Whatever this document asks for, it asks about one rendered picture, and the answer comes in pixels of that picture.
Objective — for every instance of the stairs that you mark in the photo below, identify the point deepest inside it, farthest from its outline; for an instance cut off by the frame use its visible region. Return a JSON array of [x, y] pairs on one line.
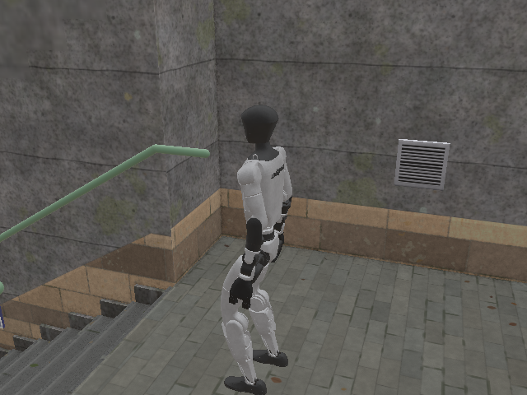
[[78, 368]]

